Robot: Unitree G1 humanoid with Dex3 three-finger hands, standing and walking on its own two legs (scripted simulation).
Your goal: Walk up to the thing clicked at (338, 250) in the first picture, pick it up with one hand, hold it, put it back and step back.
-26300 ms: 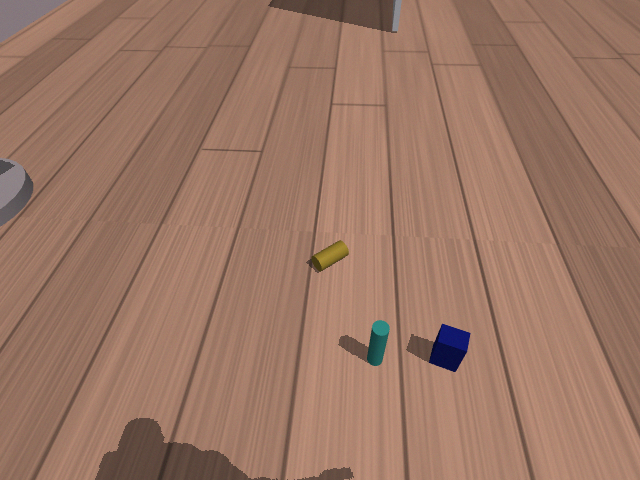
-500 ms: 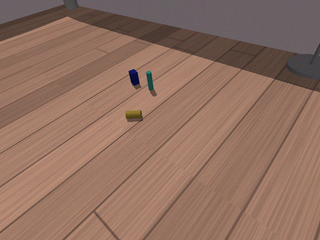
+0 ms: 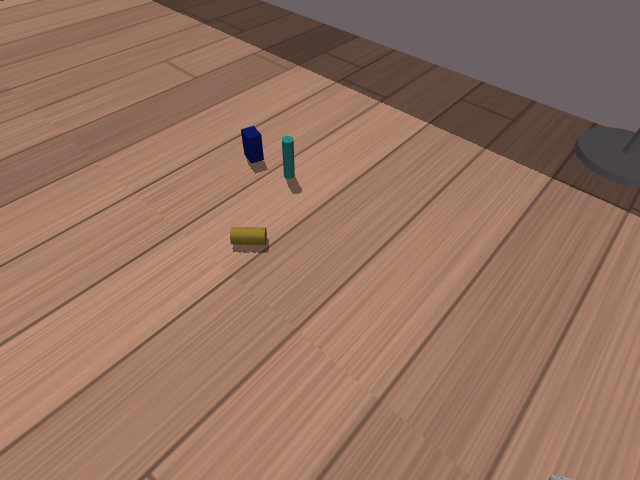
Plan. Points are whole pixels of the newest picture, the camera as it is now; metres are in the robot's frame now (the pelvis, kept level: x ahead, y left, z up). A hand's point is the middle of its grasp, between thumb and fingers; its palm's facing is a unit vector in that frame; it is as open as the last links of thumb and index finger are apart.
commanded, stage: walk up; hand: left
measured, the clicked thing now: (248, 235) +1.14 +0.27 -0.73
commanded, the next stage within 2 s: none
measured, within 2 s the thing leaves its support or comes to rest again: neither
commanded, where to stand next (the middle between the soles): +0.78 +0.04 m, yaw -1 degrees
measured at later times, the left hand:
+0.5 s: hand (143, 412) +0.25 +0.27 -0.12, palm faces -0.01 -0.92 -0.40, open 7.4 cm
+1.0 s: hand (159, 268) +0.52 +0.31 -0.13, palm faces -0.11 -0.93 -0.34, open 7.4 cm
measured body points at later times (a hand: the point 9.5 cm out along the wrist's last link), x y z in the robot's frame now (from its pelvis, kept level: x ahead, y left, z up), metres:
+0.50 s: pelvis +0.23 -0.02 +0.01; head +0.24 -0.03 +0.45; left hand +0.25 +0.31 -0.09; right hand +0.31 -0.34 -0.12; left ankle +0.31 +0.13 -0.69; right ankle +0.22 -0.15 -0.73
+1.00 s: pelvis +0.43 +0.05 +0.01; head +0.45 +0.05 +0.46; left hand +0.53 +0.36 -0.11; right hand +0.45 -0.28 -0.09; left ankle +0.40 +0.14 -0.73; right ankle +0.55 -0.11 -0.69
